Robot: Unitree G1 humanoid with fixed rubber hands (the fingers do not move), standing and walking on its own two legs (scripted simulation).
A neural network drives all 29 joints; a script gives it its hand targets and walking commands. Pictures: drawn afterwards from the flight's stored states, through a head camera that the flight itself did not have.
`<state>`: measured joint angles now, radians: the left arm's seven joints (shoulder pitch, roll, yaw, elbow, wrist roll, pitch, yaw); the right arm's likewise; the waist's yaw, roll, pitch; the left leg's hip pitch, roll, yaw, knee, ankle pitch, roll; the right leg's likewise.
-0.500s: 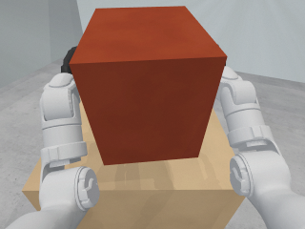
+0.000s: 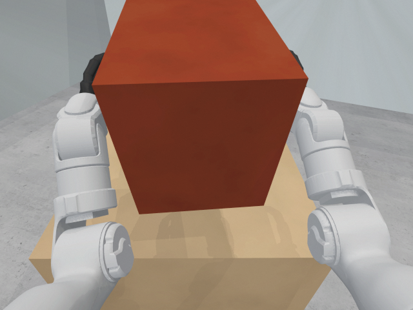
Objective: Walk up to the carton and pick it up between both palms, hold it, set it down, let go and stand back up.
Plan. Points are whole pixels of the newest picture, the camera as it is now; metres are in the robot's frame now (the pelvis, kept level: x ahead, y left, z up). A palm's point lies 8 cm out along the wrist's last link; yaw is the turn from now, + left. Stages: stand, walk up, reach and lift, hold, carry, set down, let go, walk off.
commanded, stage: set down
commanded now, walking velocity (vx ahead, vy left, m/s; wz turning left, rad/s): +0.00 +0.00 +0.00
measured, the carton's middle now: (197, 103) +0.42 -0.01 +0.24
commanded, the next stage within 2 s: none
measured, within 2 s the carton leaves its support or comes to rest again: neither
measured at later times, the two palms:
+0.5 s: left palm (113, 126) +0.39 +0.16 +0.21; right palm (284, 135) +0.38 -0.18 +0.19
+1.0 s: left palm (114, 131) +0.41 +0.16 +0.19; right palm (279, 142) +0.38 -0.18 +0.17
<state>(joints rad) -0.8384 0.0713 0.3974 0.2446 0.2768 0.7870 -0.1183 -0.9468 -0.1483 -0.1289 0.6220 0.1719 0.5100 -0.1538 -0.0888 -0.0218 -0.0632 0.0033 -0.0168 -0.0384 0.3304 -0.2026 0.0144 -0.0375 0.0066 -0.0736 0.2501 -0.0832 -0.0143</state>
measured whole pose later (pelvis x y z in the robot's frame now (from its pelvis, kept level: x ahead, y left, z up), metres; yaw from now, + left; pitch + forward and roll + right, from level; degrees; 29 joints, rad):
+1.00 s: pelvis +0.02 +0.01 +0.00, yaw +2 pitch -8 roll -2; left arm -0.70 0.02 0.30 0.32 0.27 0.48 -0.08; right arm -0.65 -0.08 -0.20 0.63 0.05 0.10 -0.10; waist -0.11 -0.05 0.07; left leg 0.03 -0.03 -0.06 0.35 -0.23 0.03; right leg 0.01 -0.01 -0.10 0.23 -0.11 0.01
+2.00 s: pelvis +0.03 +0.02 +0.00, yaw +0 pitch -3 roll -1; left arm -0.72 0.01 0.31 0.65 0.24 0.25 -0.05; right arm -0.62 -0.05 -0.32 0.73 -0.09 0.02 -0.06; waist -0.11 -0.02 0.03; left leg -0.04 -0.03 -0.03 0.33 -0.24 0.03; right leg -0.07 -0.01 -0.07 0.23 -0.10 0.01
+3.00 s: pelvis +0.04 +0.02 +0.00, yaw -1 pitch +2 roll -2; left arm -0.74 0.02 0.35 0.90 0.25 0.04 -0.04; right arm -0.61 0.00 -0.47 0.81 -0.26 -0.09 -0.01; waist -0.09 0.01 0.00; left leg -0.14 -0.03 -0.02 0.34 -0.24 0.03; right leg -0.17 0.00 -0.06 0.23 -0.10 0.02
